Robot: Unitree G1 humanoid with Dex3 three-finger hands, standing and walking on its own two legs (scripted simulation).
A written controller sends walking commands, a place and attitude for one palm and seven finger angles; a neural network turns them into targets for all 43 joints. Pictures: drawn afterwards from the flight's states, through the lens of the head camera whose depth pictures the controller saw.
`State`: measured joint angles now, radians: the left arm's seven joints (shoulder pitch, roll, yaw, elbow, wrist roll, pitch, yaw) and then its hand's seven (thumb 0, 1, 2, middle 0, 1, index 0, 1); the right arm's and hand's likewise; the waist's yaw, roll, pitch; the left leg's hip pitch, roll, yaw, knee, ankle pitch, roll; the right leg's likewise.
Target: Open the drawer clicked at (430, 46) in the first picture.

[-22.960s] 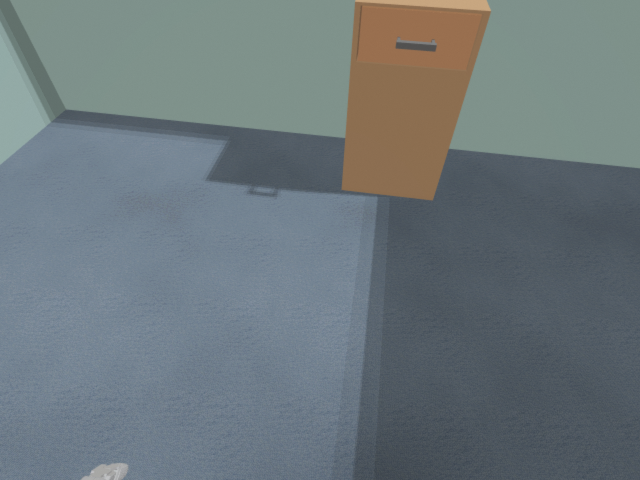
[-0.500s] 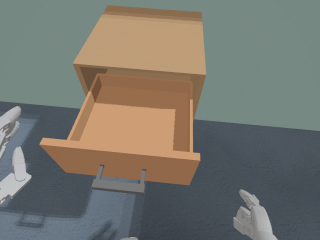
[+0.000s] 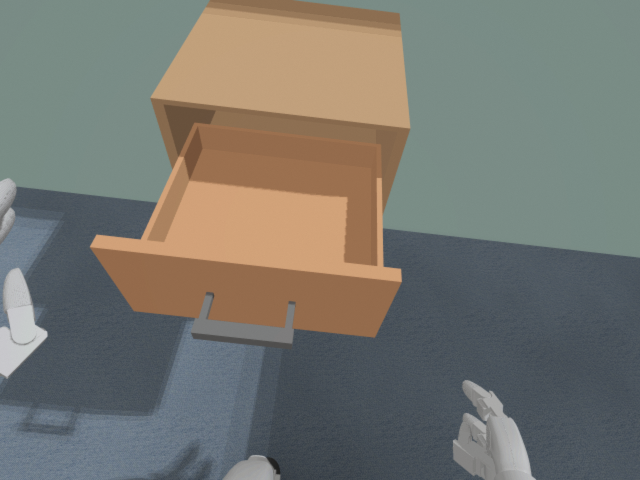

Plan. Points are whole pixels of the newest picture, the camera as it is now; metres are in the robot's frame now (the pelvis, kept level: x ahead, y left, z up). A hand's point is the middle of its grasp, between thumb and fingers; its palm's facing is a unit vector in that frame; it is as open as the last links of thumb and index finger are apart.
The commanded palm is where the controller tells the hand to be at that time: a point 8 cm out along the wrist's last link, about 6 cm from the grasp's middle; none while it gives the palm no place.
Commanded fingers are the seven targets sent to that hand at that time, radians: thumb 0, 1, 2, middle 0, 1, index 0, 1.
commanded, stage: step back with the hand held close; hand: left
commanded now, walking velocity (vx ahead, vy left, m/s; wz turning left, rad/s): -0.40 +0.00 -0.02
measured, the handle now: (246, 319) +0.32 +0.12 -0.04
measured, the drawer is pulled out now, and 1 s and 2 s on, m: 0.30 0.30 0.30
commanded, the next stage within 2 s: stop stepping back and stand still in 0.38 s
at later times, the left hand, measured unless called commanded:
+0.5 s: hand out of the picture +0.08 +0.19 +0.17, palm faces +0.28 -0.85 -0.44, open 7.4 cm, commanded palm +0.01 +0.24 +0.19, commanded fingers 0.00 0.90 0.90 -0.20 -0.30 -0.20 -0.30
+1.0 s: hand out of the picture -0.06 +0.17 +0.17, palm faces +0.36 -0.79 -0.50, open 7.4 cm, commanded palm -0.12 +0.22 +0.19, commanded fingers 0.00 0.90 0.90 -0.20 -0.30 -0.20 -0.30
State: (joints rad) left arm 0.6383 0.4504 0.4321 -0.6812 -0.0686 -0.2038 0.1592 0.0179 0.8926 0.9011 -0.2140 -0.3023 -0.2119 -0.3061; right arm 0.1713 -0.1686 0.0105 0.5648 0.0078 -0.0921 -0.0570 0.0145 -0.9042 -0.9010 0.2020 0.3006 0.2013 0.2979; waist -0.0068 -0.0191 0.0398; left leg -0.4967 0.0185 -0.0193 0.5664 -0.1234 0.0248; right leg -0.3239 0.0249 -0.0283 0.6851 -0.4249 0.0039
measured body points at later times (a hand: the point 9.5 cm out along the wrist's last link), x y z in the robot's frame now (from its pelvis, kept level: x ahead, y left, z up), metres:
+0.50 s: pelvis -0.12 -0.03 +0.00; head -0.07 -0.01 +0.45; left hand +0.06 +0.24 +0.19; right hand +0.08 -0.26 -0.06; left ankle -0.03 +0.09 -0.73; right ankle -0.14 -0.14 -0.70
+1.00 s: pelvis -0.24 -0.07 +0.01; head -0.23 -0.07 +0.46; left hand -0.09 +0.21 +0.20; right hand -0.09 -0.32 -0.08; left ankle -0.24 +0.06 -0.73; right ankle -0.18 -0.16 -0.72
